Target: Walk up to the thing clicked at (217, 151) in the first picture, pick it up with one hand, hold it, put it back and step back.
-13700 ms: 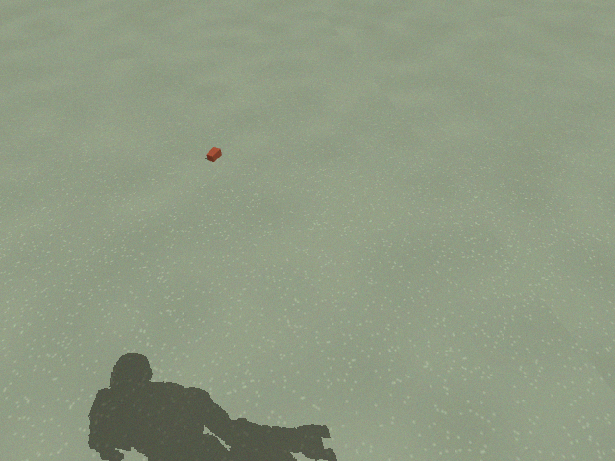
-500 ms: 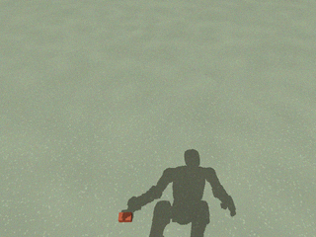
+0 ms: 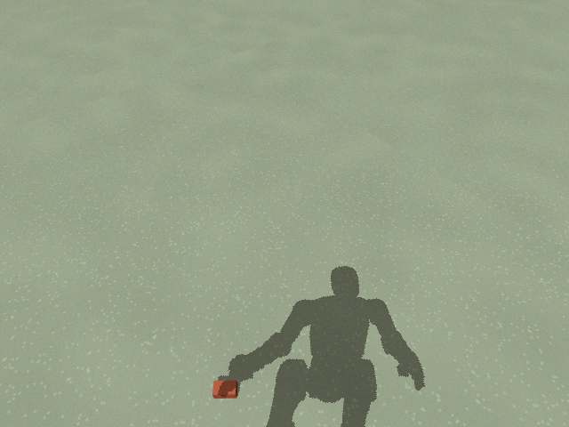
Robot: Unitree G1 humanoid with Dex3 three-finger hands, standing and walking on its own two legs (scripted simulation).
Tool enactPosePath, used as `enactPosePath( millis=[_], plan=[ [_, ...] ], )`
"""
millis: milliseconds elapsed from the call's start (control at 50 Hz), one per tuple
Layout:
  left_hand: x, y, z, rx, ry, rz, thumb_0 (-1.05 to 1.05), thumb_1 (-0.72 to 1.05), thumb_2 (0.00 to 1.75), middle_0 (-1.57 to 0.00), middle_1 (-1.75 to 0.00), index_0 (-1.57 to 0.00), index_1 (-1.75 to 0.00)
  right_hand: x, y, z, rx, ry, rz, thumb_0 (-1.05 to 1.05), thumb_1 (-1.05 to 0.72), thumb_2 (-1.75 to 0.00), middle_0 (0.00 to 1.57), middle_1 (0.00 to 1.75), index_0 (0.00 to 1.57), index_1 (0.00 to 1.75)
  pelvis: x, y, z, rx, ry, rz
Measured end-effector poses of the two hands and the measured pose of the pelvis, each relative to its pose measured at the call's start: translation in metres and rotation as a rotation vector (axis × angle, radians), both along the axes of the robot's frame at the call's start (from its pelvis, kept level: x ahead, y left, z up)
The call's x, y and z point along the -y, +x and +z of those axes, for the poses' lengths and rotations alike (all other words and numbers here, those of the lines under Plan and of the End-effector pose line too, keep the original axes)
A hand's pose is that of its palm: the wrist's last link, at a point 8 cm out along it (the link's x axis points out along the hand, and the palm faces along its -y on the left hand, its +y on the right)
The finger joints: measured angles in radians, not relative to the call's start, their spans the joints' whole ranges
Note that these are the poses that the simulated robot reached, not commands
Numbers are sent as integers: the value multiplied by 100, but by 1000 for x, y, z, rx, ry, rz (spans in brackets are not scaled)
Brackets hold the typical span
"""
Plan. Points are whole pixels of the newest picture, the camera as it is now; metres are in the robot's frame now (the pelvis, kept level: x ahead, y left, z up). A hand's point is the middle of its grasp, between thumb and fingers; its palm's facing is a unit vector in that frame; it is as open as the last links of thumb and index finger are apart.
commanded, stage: stand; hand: left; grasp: from above
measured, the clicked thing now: (225, 389) +0.41 +0.23 -0.76
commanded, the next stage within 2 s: rise first in 0.78 s
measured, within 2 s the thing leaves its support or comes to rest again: neither
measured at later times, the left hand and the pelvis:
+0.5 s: hand out of the picture +0.07 +0.25 -0.16, palm faces -0.03 -0.94 -0.34, open 7.4 cm; pelvis +0.00 +0.00 +0.00, yaw +0 degrees
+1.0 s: hand out of the picture +0.11 +0.25 -0.16, palm faces +0.05 -0.94 -0.33, open 7.5 cm; pelvis -0.01 +0.00 -0.01, yaw +0 degrees
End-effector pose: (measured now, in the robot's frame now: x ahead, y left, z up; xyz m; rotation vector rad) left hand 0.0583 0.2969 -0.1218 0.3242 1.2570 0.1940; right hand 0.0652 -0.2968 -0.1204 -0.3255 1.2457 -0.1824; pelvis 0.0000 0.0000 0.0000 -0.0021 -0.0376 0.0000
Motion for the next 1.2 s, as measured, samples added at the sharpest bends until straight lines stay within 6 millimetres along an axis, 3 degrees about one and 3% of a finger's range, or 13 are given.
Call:
enactPosePath(
  millis=[900, 1000, 1100, 1200],
  plan=[
    [-1, 9, 2, 22, 4, -1, 1, 90, 90, -20, -30, -20, -30, -2, 9, 1, 24, 2, 1, 0, -90, -90, 20, 30, 21, 30, -1, 4, 0, 5, 1, -1],
    [5, 39, -2, 129, -10, 38, 1, 82, 88, -23, -37, -22, -38, -14, 16, -1, 132, 19, 4, 0, -91, -90, 20, 30, 21, 30, 0, -8, -8, -58, -1, 8],
    [3, 79, -13, 177, -17, -30, 1, 59, 84, -26, -55, -25, -55, -29, 14, -10, 179, 48, -12, 0, -90, -90, 20, 30, 21, 30, 3, -17, -21, -140, -4, -3],
    [2, 90, -17, 170, 18, -90, 1, 27, 79, -30, -69, -30, -69, -38, 10, -17, 207, 72, -37, 0, -90, -90, 20, 30, 21, 30, 1, -15, -32, -173, -8, -13]
  ],
)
